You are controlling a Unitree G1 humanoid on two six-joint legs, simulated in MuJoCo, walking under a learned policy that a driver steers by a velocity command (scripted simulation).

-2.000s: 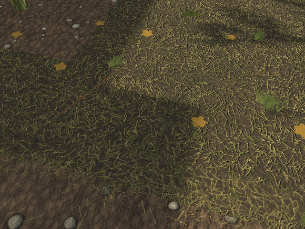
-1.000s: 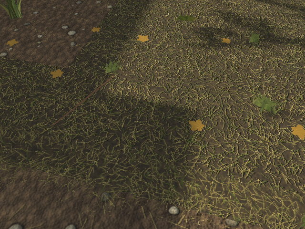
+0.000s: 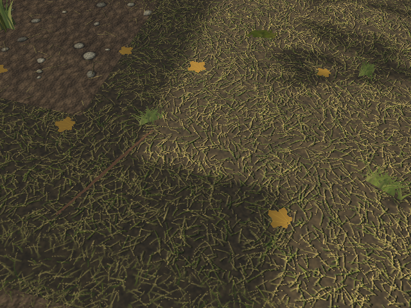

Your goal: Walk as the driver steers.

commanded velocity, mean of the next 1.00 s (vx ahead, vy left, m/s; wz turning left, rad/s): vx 0.50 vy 0.00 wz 0.00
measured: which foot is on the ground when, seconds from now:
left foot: down 0.00-0.46, up 0.48-0.98, down 1.00-1.00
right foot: up 0.00-0.42, down 0.44-1.00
